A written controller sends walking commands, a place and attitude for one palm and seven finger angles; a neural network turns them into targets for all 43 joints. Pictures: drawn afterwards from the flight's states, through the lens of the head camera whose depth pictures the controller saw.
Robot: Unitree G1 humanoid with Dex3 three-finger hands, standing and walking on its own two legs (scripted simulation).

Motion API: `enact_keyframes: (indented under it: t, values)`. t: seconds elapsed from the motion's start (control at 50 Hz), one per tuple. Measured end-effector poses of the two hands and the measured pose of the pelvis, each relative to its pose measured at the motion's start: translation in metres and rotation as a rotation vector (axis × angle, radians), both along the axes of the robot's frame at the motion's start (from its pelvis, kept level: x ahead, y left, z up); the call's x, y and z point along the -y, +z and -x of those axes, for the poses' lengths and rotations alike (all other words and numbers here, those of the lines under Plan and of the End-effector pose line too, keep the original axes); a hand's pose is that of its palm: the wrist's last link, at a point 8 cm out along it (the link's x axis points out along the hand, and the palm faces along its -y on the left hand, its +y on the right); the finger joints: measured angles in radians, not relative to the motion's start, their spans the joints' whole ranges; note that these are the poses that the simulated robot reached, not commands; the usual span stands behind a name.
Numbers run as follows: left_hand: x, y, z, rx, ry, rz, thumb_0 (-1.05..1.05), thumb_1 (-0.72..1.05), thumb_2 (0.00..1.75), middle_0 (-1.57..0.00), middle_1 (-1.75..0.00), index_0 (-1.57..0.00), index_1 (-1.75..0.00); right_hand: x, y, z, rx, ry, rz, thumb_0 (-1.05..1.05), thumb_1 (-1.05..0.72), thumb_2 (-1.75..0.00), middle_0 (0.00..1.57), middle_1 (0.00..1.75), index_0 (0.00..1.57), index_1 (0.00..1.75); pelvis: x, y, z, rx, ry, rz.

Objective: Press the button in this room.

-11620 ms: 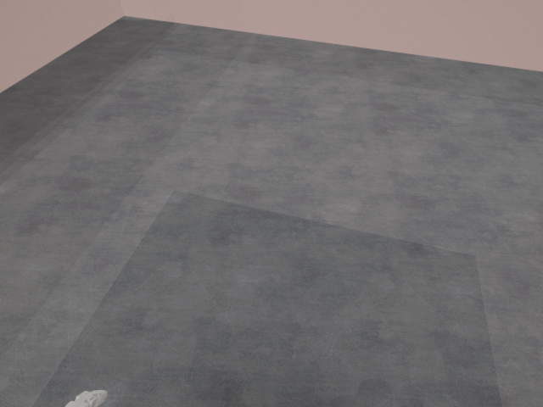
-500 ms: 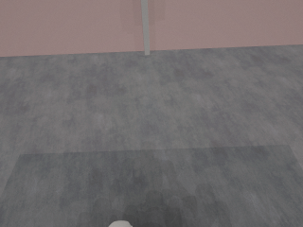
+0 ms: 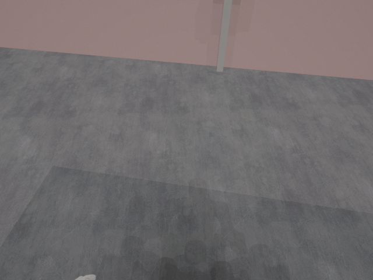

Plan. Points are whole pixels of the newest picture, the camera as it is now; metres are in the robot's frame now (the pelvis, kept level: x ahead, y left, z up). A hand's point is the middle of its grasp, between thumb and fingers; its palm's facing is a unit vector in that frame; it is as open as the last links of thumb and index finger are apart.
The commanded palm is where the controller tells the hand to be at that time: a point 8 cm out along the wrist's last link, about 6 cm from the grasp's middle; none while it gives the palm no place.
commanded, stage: turn or walk to find it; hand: left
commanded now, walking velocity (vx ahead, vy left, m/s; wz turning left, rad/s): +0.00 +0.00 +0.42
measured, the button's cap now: out of the picture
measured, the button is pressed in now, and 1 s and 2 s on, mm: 0 0 0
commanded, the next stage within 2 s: none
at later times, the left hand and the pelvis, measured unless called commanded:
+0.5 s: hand out of the picture -0.06 +0.20 -0.18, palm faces +0.30 -0.92 -0.24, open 7.4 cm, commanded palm none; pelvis -0.04 -0.01 -0.01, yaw +15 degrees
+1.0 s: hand out of the picture -0.05 +0.19 -0.15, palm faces +0.45 -0.85 -0.28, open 7.4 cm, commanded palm none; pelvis -0.06 -0.04 +0.00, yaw +27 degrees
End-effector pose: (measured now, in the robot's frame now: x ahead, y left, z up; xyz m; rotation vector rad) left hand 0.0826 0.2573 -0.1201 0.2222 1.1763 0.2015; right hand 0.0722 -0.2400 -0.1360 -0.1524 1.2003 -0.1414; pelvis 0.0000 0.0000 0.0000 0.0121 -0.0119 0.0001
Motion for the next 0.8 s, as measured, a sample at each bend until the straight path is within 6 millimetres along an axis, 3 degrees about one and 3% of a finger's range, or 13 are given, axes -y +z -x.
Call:
enact_keyframes:
  t: [0.1,0.3,0.4,0.52,0.58,0.7,0.8]
  values:
    - [0.026,0.006,0.012,0.057,0.023,-0.021,0.00,0.90,0.90,-0.20,-0.30,-0.20,-0.30,0.023,-0.019,0.013,-0.051,0.016,-0.022,0.01,-0.91,-0.90,0.21,0.30,0.20,0.30,0.020,-0.006,0.008,0.009,0.057,-0.011]
    - [0.047,0.008,0.077,-0.016,0.152,0.011,0.00,0.90,0.90,-0.20,-0.30,-0.20,-0.30,0.041,-0.009,0.022,-0.139,0.104,0.001,0.01,-0.91,-0.90,0.20,0.30,0.19,0.30,0.031,0.005,0.017,0.016,0.163,-0.029]
    - [0.040,-0.004,0.116,-0.062,0.227,0.037,0.00,0.90,0.90,-0.20,-0.30,-0.20,-0.30,0.028,-0.004,0.009,-0.144,0.178,0.028,0.01,-0.91,-0.90,0.20,0.30,0.19,0.30,0.024,0.003,0.026,0.011,0.212,-0.020]
    - [0.013,-0.031,0.171,-0.129,0.326,0.069,0.00,0.90,0.90,-0.20,-0.30,-0.20,-0.30,-0.009,0.002,-0.023,-0.036,0.281,0.068,0.01,-0.91,-0.90,0.20,0.30,0.19,0.30,0.002,-0.010,0.041,0.006,0.270,0.009]
    - [0.001,-0.035,0.190,-0.174,0.356,0.071,0.00,0.90,0.90,-0.20,-0.30,-0.20,-0.30,-0.028,0.010,-0.030,0.014,0.314,0.069,0.01,-0.91,-0.90,0.20,0.30,0.19,0.30,-0.004,-0.009,0.047,0.011,0.278,0.006]
    - [-0.013,-0.019,0.191,-0.120,0.392,0.061,0.00,0.91,0.90,-0.20,-0.30,-0.20,-0.30,-0.047,0.019,-0.029,0.017,0.365,0.056,0.01,-0.91,-0.90,0.20,0.30,0.20,0.30,-0.008,0.004,0.054,0.006,0.329,0.025]
    - [-0.011,-0.008,0.177,-0.054,0.399,0.035,0.00,0.91,0.90,-0.20,-0.30,-0.20,-0.30,-0.046,0.015,-0.025,0.005,0.381,0.032,0.01,-0.90,-0.90,0.21,0.30,0.20,0.30,-0.002,0.006,0.058,0.001,0.367,0.021]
